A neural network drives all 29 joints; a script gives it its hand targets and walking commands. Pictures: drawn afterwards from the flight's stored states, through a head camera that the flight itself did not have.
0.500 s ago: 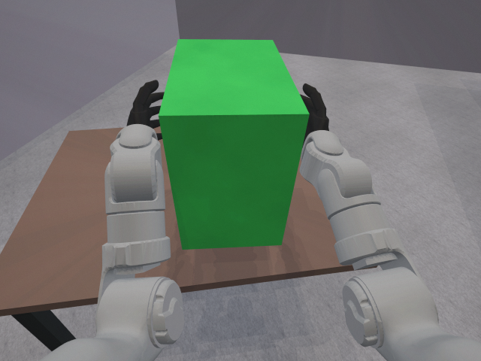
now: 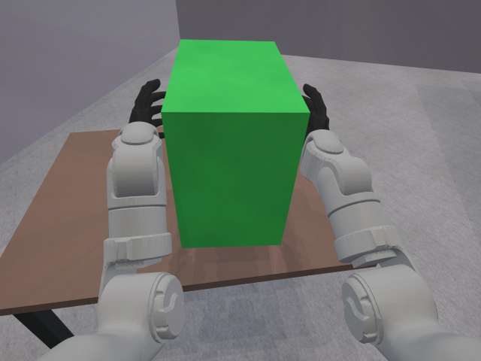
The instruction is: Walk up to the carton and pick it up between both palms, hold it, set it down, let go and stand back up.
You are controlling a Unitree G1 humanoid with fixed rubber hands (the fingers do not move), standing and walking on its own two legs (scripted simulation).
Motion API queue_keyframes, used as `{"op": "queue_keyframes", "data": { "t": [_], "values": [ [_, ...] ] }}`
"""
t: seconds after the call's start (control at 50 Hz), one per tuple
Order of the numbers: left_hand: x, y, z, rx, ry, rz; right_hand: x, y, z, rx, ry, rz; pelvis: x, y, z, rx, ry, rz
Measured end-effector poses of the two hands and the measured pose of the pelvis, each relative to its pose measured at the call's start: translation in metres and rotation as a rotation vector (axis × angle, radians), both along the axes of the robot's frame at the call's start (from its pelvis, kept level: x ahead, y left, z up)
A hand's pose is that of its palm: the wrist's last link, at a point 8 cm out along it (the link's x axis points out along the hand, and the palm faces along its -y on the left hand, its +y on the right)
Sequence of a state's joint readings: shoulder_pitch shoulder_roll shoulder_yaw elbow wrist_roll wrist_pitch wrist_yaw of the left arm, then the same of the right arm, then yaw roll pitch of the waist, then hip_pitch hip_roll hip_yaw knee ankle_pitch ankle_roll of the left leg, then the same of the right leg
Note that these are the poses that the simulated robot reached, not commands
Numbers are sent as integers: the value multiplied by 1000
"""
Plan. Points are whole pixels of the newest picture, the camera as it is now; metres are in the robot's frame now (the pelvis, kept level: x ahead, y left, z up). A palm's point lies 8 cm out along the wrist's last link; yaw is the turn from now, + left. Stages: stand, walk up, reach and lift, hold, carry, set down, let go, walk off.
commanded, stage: hold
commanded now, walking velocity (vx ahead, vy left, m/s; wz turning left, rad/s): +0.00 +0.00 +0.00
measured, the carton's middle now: (229, 140) +0.41 +0.00 +0.20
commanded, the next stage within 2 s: none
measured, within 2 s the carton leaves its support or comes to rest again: neither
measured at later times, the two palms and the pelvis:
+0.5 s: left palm (142, 130) +0.37 +0.13 +0.25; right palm (312, 134) +0.37 -0.12 +0.23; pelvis +0.00 +0.00 +0.00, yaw +1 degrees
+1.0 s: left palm (140, 131) +0.37 +0.14 +0.25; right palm (310, 135) +0.37 -0.12 +0.23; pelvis +0.00 +0.00 +0.00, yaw +0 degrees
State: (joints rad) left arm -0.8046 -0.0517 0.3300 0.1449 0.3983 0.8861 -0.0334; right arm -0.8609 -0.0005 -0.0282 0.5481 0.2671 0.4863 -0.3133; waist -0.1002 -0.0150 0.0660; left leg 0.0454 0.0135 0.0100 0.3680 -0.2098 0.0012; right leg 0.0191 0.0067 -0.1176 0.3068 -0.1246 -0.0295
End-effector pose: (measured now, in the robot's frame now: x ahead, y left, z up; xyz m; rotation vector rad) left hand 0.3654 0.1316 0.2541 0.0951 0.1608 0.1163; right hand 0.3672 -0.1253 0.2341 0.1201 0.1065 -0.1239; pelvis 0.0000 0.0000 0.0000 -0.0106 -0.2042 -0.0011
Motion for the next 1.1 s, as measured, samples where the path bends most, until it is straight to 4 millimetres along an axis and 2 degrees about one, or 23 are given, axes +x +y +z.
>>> {"op": "queue_keyframes", "data": {
  "t": [0.34, 0.64, 1.1],
  "values": [
    [1, 3, 2, 0, -9, 1, 2, 3, 3, 3, -10, 2, 0, -2, 0, 1, 12, 10],
    [2, 3, -5, 0, 3, -5, 2, 3, -3, 1, 2, -3, 3, 1, 0, -2, 3, 4],
    [1, 5, -3, 3, -7, 3, 2, 4, -3, 4, -9, 4, 4, 2, 0, -3, -2, 6]
  ]
}}
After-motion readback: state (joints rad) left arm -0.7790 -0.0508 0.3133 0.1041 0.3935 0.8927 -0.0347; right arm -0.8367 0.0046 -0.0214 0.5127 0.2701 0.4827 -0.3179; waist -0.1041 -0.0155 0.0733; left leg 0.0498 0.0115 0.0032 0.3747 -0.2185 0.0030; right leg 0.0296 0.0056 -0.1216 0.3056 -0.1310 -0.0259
